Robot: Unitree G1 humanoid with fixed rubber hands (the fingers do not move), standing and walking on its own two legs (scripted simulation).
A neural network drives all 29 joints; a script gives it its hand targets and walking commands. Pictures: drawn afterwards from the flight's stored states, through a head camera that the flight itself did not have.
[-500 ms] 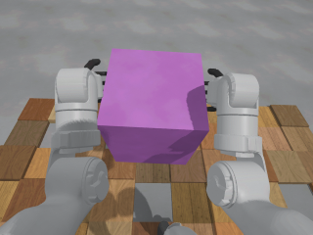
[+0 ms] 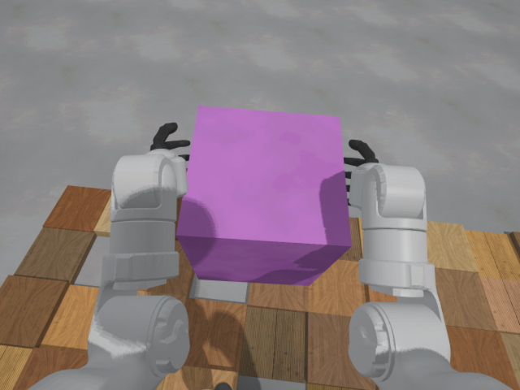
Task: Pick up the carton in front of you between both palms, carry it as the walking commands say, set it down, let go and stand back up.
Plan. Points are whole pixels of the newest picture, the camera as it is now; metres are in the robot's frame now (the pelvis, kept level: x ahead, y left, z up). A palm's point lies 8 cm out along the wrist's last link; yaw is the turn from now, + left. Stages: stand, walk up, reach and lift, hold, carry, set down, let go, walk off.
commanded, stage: carry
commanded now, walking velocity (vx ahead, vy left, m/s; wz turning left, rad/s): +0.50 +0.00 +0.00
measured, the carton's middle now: (261, 207) +0.40 +0.01 +0.03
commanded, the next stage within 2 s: none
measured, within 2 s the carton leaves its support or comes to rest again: neither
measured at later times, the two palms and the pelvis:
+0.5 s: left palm (227, 78) +0.67 +0.09 +0.10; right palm (366, 93) +0.66 -0.19 +0.09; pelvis +0.29 -0.03 -0.05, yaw -1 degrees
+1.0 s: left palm (232, 32) +0.97 +0.11 +0.05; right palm (336, 46) +0.94 -0.17 +0.05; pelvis +0.57 -0.01 -0.06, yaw -2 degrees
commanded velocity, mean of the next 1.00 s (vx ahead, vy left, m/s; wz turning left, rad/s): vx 0.50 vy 0.00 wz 0.00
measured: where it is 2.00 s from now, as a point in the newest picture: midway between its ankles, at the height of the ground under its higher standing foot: (268, 190)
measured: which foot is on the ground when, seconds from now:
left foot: down 0.00-0.46, up 0.48-0.82, down 0.84-1.00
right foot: down 0.00-0.04, up 0.06-0.42, down 0.44-0.86, up 0.88-1.00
